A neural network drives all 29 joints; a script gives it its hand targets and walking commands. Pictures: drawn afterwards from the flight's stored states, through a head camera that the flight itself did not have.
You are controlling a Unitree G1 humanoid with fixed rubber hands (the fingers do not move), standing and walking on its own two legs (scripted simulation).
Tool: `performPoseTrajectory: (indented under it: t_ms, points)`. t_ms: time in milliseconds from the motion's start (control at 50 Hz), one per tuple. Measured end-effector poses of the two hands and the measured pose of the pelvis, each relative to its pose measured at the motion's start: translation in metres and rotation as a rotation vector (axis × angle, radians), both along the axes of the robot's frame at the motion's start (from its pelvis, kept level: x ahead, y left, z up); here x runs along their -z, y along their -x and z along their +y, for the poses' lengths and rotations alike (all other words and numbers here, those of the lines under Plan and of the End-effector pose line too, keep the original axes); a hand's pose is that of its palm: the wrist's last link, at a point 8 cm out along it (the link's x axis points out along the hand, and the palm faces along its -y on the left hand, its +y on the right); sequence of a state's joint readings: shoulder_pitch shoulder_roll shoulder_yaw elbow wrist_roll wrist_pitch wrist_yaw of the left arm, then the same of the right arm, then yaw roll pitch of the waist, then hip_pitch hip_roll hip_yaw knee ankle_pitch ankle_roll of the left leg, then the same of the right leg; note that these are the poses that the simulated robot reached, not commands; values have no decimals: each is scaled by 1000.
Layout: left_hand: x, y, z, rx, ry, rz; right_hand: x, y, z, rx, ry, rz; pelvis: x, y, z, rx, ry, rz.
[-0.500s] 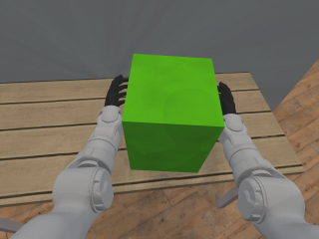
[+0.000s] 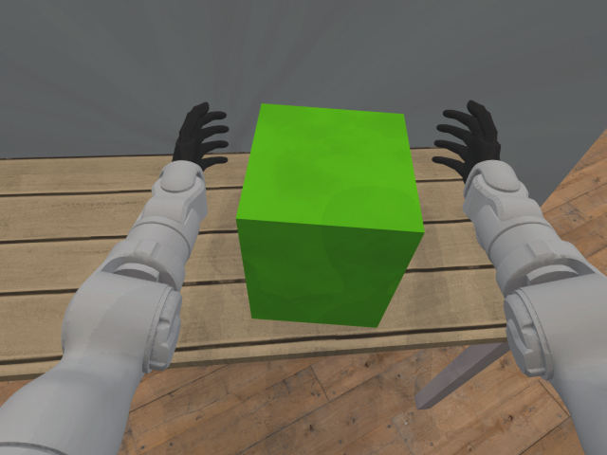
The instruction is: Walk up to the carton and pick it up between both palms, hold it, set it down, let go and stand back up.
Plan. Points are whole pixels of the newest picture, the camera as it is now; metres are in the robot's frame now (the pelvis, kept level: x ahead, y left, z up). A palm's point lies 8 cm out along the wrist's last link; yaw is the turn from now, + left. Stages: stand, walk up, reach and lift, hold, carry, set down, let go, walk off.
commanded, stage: set down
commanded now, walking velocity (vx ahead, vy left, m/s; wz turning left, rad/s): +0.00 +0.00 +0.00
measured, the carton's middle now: (322, 222) +0.45 +0.03 +0.04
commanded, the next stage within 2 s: none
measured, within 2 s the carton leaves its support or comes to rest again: neither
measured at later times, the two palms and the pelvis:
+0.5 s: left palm (177, 104) +0.45 +0.21 +0.22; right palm (499, 116) +0.46 -0.15 +0.23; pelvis -0.01 -0.01 +0.01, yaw +1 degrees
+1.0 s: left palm (171, 198) +0.39 +0.21 +0.13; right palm (477, 209) +0.40 -0.15 +0.14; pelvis +0.00 -0.01 +0.01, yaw +1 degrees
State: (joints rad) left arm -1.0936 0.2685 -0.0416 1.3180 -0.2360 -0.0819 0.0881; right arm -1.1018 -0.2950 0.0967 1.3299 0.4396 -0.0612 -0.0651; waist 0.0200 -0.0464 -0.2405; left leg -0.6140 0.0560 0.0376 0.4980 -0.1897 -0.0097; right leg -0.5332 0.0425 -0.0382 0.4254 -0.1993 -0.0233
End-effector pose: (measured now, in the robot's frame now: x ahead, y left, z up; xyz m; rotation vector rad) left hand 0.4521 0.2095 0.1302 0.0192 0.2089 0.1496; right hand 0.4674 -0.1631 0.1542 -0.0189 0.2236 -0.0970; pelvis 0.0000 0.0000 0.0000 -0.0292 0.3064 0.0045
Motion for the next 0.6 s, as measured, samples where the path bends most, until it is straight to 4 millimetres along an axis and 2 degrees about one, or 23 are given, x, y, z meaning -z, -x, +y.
performPoseTrajectory:
  t_ms: [260,440,600]
  points:
    - [-47,3,0,-15,-1,-6,-38,3,17,-20,-21,-6,-6,7,-10,-8,-12,-56]
    - [-83,2,-4,-5,-3,-5,-70,6,15,9,-21,1,-9,6,-12,-13,-12,-108]
    - [-90,4,-3,-5,1,2,-78,10,11,11,-14,10,-11,3,-12,-4,-15,-152]
